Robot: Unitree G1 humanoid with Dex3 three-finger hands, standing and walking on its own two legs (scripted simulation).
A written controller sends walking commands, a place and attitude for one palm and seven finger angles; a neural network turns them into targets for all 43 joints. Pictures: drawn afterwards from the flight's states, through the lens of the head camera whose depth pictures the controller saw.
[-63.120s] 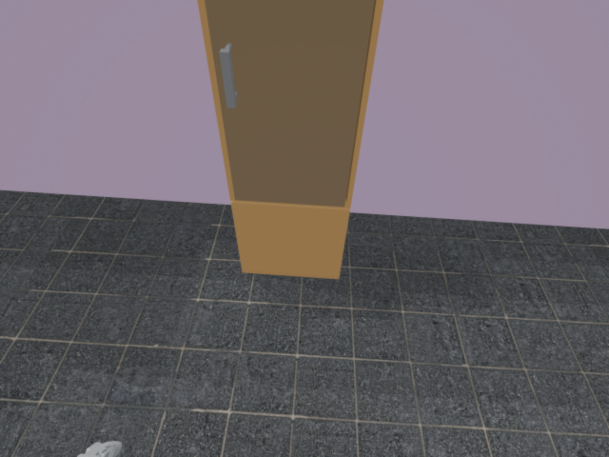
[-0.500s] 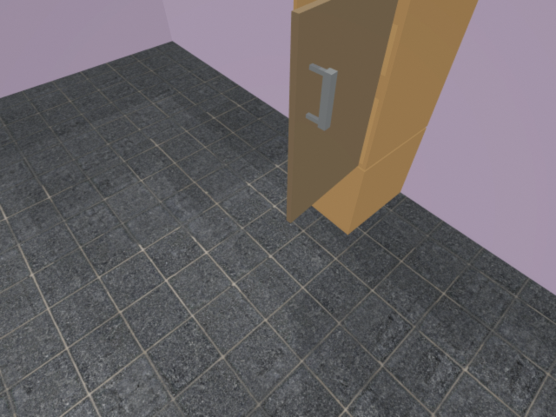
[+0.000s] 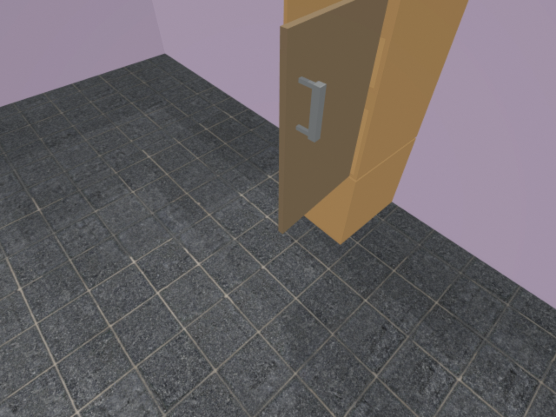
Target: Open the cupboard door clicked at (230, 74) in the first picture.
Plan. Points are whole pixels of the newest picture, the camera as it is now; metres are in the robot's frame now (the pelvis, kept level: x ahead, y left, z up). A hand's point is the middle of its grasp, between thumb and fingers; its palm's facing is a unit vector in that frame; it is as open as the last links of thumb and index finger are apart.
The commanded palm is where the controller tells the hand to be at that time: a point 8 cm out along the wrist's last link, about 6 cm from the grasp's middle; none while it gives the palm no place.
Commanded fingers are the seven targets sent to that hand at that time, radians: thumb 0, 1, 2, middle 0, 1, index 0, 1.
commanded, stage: let the arm hang, fingers relaxed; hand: left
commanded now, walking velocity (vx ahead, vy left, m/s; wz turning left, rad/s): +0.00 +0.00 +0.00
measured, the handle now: (309, 109) +0.69 -0.03 +0.08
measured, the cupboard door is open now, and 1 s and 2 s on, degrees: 95 95 95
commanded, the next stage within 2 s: look to check the result in 0.04 s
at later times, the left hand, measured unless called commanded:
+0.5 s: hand out of the picture +0.00 +0.16 -0.17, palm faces +0.05 -0.98 -0.18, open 7.4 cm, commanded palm none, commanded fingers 0.00 0.90 0.90 -0.20 -0.30 -0.20 -0.30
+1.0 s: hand out of the picture +0.02 +0.16 -0.17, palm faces +0.03 -0.98 -0.21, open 7.4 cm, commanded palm none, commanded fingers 0.00 0.90 0.90 -0.20 -0.30 -0.20 -0.30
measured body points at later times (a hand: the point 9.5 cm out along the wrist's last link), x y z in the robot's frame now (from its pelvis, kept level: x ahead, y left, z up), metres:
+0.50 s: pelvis +0.01 +0.00 +0.00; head +0.03 -0.02 +0.45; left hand +0.00 +0.21 -0.16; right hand +0.00 -0.21 -0.17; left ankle +0.01 +0.10 -0.74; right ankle -0.01 -0.08 -0.74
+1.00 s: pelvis +0.02 -0.01 +0.00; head +0.04 -0.02 +0.45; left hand +0.02 +0.21 -0.15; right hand +0.02 -0.24 -0.17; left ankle +0.01 +0.10 -0.74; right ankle -0.01 -0.08 -0.74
